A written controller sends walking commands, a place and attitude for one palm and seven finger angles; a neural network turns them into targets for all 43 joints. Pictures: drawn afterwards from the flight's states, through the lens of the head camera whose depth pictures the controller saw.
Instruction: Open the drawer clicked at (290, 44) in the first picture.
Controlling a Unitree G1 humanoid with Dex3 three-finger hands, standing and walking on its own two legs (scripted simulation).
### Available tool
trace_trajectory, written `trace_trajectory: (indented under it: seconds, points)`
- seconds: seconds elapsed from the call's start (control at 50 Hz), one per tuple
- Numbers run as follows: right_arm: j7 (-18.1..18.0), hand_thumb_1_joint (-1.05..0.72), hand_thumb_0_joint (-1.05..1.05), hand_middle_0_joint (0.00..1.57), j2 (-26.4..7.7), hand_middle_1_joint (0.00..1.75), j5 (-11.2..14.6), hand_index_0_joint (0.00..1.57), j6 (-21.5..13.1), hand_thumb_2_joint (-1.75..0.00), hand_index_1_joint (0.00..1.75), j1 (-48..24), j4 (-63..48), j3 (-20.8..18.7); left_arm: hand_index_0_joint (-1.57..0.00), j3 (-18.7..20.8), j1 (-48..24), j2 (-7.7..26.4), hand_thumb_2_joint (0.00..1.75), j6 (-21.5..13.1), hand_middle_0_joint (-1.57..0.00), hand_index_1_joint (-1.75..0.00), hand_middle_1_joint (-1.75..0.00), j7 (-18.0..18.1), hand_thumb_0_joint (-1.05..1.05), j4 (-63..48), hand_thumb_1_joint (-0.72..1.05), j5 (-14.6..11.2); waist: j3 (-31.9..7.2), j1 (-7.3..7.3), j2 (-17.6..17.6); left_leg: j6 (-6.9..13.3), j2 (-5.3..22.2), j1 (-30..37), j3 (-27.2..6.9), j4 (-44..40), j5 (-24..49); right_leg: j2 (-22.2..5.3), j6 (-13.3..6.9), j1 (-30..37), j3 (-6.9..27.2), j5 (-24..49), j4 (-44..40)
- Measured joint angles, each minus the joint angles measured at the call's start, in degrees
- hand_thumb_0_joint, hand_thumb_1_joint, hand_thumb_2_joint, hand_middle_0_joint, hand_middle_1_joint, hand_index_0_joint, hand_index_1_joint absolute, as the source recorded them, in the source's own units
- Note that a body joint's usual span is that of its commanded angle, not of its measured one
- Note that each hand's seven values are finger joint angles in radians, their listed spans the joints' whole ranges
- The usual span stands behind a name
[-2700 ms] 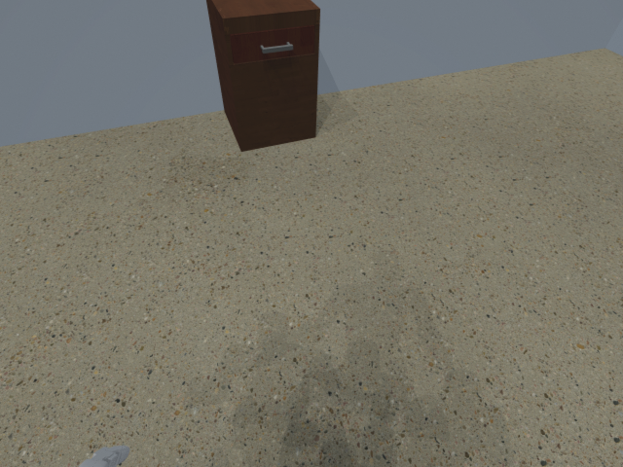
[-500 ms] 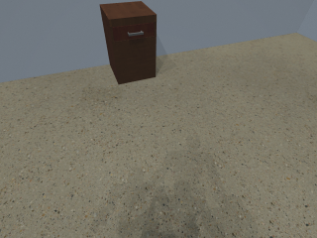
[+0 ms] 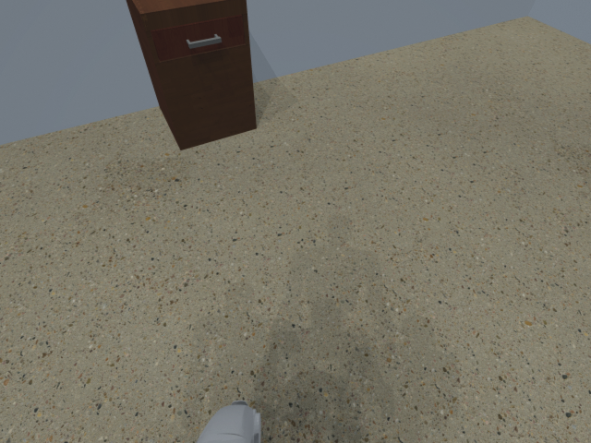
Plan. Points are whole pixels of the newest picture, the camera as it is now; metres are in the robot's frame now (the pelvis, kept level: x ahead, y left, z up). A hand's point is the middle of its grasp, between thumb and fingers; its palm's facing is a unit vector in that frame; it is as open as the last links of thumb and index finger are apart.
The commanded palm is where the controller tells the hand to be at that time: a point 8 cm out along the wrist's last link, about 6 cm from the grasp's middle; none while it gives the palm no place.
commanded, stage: walk to a spot facing it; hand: left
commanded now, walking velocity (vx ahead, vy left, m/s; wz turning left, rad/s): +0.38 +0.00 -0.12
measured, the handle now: (203, 40) +1.60 +0.55 -0.22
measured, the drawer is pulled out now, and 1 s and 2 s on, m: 0.00 0.00 0.00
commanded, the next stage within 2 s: none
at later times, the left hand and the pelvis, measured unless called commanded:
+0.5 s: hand (199, 322) +0.33 +0.21 -0.15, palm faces -0.08 -0.98 -0.16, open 7.4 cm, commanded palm none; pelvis +0.22 +0.04 +0.01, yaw -5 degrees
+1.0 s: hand (241, 254) +0.49 +0.16 -0.16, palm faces -0.04 -0.98 -0.21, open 7.2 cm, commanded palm none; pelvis +0.45 -0.02 +0.01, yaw -5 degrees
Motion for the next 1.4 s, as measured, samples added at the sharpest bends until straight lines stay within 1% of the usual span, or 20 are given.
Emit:
trace_trajectory:
  seconds: [0.06, 0.1, 0.14, 0.2, 0.26, 0.36, 0.44, 0.56, 0.68, 0.72, 0.74, 0.78, 0.82, 0.92, 1.0, 1.12, 1.18, 1.22, 1.26, 1.4]
  points:
    - [0.41, -0.91, 0.01, 0.20, 0.63, 0.30, 0.46, 0.19, -1.23, -0.90, 0.30, -4.10, -2.92, 0.06, -0.21, 0.20, 0.58, 0.05, 0.90, 0.35, -0.20, -0.29, -0.30, -0.08, 0.01, 1.55, 0.90, -0.22, 1.16, -0.28, -0.36, 0.94, -0.66, 0.56, 0.85, -10.18, 5.55, -0.40, 0.90, 3.63, 0.62, -1.55, -1.83]
    - [0.27, -0.91, 0.01, 0.20, 1.12, 0.30, 0.36, 0.19, -2.51, -0.90, 0.30, -5.42, -4.23, 0.26, -0.21, 0.68, 0.75, 0.59, 0.90, 0.42, -0.20, -0.29, -0.30, -0.12, 0.01, 2.13, 0.90, -0.44, 1.55, -0.58, -0.97, 1.84, -1.99, 4.06, 1.44, -16.22, 8.46, -0.84, 1.23, 4.22, 0.86, -4.81, 1.96]
    - [-0.21, -0.91, 0.01, 0.20, 1.50, 0.30, -0.29, 0.19, -3.85, -0.90, 0.30, -5.38, -4.85, 0.27, -0.21, 1.30, 0.28, 1.23, 0.90, 0.87, -0.20, -0.29, -0.30, -0.30, 0.01, 2.41, 0.90, -0.86, 1.40, -1.36, -1.25, 3.48, -2.59, 6.54, 1.63, -16.38, 7.24, -0.92, 0.54, -0.33, 0.02, -7.71, 16.68]
    - [-0.87, -0.91, 0.00, 0.20, 2.04, 0.30, -0.40, 0.20, -3.64, -0.90, 0.30, -3.59, -3.66, 0.44, -0.21, 1.98, -3.77, 2.85, 0.90, 1.67, -0.20, -0.29, -0.30, -0.36, 0.01, 0.69, 0.91, -1.06, 1.37, -0.68, -2.26, 5.54, -3.04, 9.59, 3.64, -14.41, 2.19, -1.01, -0.95, -13.38, -0.18, -4.54, 44.98]
    - [-1.55, -0.91, 0.00, 0.20, 2.54, 0.30, -0.52, 0.20, -3.18, -0.90, 0.30, 0.15, -1.35, 0.49, -0.20, 2.64, -8.68, 4.12, 0.90, 1.81, -0.19, -0.29, -0.30, -0.92, 0.01, -2.47, 0.91, -0.34, 0.54, -0.63, -2.36, 5.49, -3.87, 14.90, 4.70, -19.84, 2.61, -3.09, -0.66, -24.36, -3.23, 1.76, 54.07]
    - [-2.47, -0.95, -0.01, 0.20, 0.80, 0.30, -0.25, 0.20, -3.58, -0.90, 0.30, 6.79, 1.64, -0.84, -0.20, 3.37, -15.18, 4.42, 0.90, 2.42, -0.19, -0.29, -0.30, -1.63, 0.01, -7.65, 0.91, 0.23, -1.36, -1.51, -2.32, 5.78, -5.79, 22.02, 5.69, -28.90, 3.77, -6.38, 0.98, -35.72, -4.40, 9.36, 49.34]
    - [-2.33, -0.94, 0.00, 0.20, 0.42, 0.30, -0.26, 0.20, -3.57, -0.90, 0.30, 11.36, 3.52, -0.89, -0.20, 3.47, -18.51, 3.96, 0.90, 3.27, -0.19, -0.29, -0.30, -2.35, 0.00, -9.20, 0.91, 0.30, -2.04, -2.81, -1.89, 5.53, -6.70, 26.74, 6.06, -33.93, 3.49, -8.23, 2.32, -38.75, -4.53, 14.29, 41.92]
    - [-2.23, -0.92, 0.01, 0.20, 1.79, 0.30, -0.53, 0.19, -3.83, -0.90, 0.30, 16.34, 5.15, -0.32, -0.20, 2.97, -21.79, 3.44, 0.90, 4.16, -0.19, -0.29, -0.30, -2.93, 0.01, -8.96, 0.91, 0.17, -1.04, -5.45, -1.09, 3.80, -6.20, 33.05, 6.80, -37.94, 0.97, -8.86, 2.74, -35.94, -6.68, 15.22, 26.65]
    - [-2.00, -0.91, 0.01, 0.20, 3.41, 0.30, -0.92, 0.20, -3.22, -0.90, 0.30, 20.09, 6.98, 0.39, -0.20, 2.23, -24.26, 2.55, 0.90, 3.06, -0.19, -0.29, -0.30, -3.11, 0.01, -9.09, 0.91, 0.06, 0.46, -7.48, 0.50, 0.32, -2.94, 36.43, 7.50, -33.93, -6.25, -5.73, 0.44, -28.27, -10.34, 11.59, 13.31]
    - [-1.66, -0.91, 0.01, 0.20, 4.11, 0.30, -0.39, 0.20, -2.60, -0.90, 0.30, 20.61, 8.03, 0.60, -0.20, 2.11, -24.79, 2.24, 0.90, 1.21, -0.19, -0.29, -0.30, -2.87, 0.01, -9.22, 0.91, 0.23, 1.12, -6.96, 1.15, 0.24, -0.14, 32.87, 6.43, -22.31, -9.45, -4.43, -1.04, -26.30, -11.49, 13.32, 12.93]
    - [-1.48, -0.91, 0.01, 0.20, 4.39, 0.30, -0.14, 0.20, -2.06, -0.90, 0.30, 20.05, 8.33, 0.75, -0.20, 2.03, -24.79, 2.07, 0.90, 0.34, -0.19, -0.29, -0.30, -2.63, 0.01, -9.28, 0.91, -0.03, 1.64, -6.64, 1.22, 0.62, 0.42, 29.04, 4.02, -12.52, -10.01, -4.15, -1.28, -25.94, -11.93, 11.78, 14.69]
    - [-1.25, -0.91, 0.01, 0.20, 4.57, 0.30, 0.11, 0.20, -1.37, -0.90, 0.30, 18.38, 8.43, 0.65, -0.20, 1.86, -23.77, 1.75, 0.90, -0.60, -0.19, -0.29, -0.30, -2.24, 0.01, -8.90, 0.91, -0.51, 1.99, -5.78, 0.96, 1.28, 0.25, 21.38, 0.01, 4.34, -9.03, -3.77, -1.34, -23.26, -12.49, 9.00, 14.84]
    - [-1.24, -0.91, 0.01, 0.20, 4.17, 0.30, 0.03, 0.20, -0.83, -0.90, 0.30, 16.08, 7.55, 0.15, -0.21, 2.56, -21.78, 1.50, 0.90, -1.07, -0.20, -0.29, -0.30, -1.44, 0.00, -8.38, 0.92, -1.38, 1.34, -4.94, 0.93, 1.33, 0.72, 14.73, -1.68, 12.08, -5.55, -3.24, -0.68, -19.84, -12.91, 8.52, 11.98]
    - [-1.15, -0.91, 0.01, 0.20, 2.04, 0.30, -0.54, 0.19, -0.29, -0.90, 0.30, 8.94, 2.85, -1.17, -0.21, 3.25, -17.61, 3.93, 0.90, -1.26, -0.20, -0.29, -0.30, -0.21, -0.04, -6.55, 0.96, -0.65, -0.83, -4.21, 1.74, -0.08, 3.23, 4.30, -1.75, 6.83, 0.67, -2.27, -0.46, -12.81, -14.03, 8.30, 4.89]
    - [-0.63, -0.93, 0.02, 0.20, -0.28, 0.30, -0.65, 0.19, -0.39, -0.90, 0.30, 4.17, 0.00, -1.89, -0.20, 2.61, -14.05, 4.49, 0.90, -0.59, -0.20, -0.29, -0.30, -0.60, -0.02, -4.10, 0.94, -0.38, -1.71, -3.51, 1.71, -0.64, 3.92, 3.23, -0.60, -5.83, 5.10, -2.26, 0.75, -8.52, -14.41, 6.33, 2.58]
    - [0.46, -0.93, 0.01, 0.19, -1.70, 0.30, -0.73, 0.19, -1.36, -0.90, 0.30, 0.16, -2.17, -1.56, -0.20, 2.08, -8.76, 4.45, 0.90, 0.04, -0.19, -0.29, -0.30, -1.10, 0.00, -1.81, 0.92, -0.25, -1.34, -0.76, -0.21, 0.77, 1.87, 9.53, 2.06, -19.59, 5.23, -3.71, 3.76, -3.36, -14.55, -0.56, 5.24]
    - [-0.01, -0.92, 0.01, 0.19, -1.06, 0.30, -1.22, 0.19, -3.18, -0.90, 0.30, -1.15, -3.12, -1.07, -0.20, 2.04, -7.77, 4.29, 0.90, 1.41, -0.19, -0.29, -0.30, -1.53, 0.00, -0.55, 0.91, -0.77, 0.01, -0.80, -2.18, 4.01, 0.25, 11.49, 3.97, -17.17, 3.33, -6.11, 2.60, -9.94, -10.90, -4.46, 25.16]
    - [-0.66, -0.92, 0.01, 0.19, -0.34, 0.30, -0.95, 0.19, -3.79, -0.90, 0.30, -0.53, -3.20, -0.61, -0.20, 1.94, -8.41, 4.16, 0.90, 2.18, -0.19, -0.29, -0.30, -1.84, 0.01, -0.10, 0.91, -0.84, 0.39, -1.19, -2.14, 4.21, -0.15, 14.29, 4.69, -18.32, 1.30, -5.56, 1.74, -17.07, -8.20, -3.42, 40.83]
    - [-1.24, -0.91, 0.01, 0.20, 0.64, 0.30, -0.87, 0.19, -3.98, -0.90, 0.30, 1.05, -2.55, -0.19, -0.20, 2.19, -9.83, 4.27, 0.90, 2.46, -0.19, -0.29, -0.30, -2.20, 0.01, -0.40, 0.91, -0.65, 0.51, -1.53, -2.07, 3.76, -0.85, 17.89, 5.17, -22.10, 1.71, -6.05, 1.72, -23.08, -7.61, 0.38, 48.39]
    - [-2.18, -0.94, 0.00, 0.20, 1.61, 0.30, -0.28, 0.20, -3.43, -0.90, 0.30, 8.57, 2.25, -0.53, -0.20, 3.01, -15.39, 4.12, 0.90, 3.34, -0.19, -0.29, -0.30, -2.46, 0.01, -5.00, 0.91, -0.05, -0.32, -1.81, -1.57, 3.54, -3.17, 28.54, 6.53, -34.17, 2.73, -9.42, 3.52, -35.52, -6.92, 11.11, 42.87]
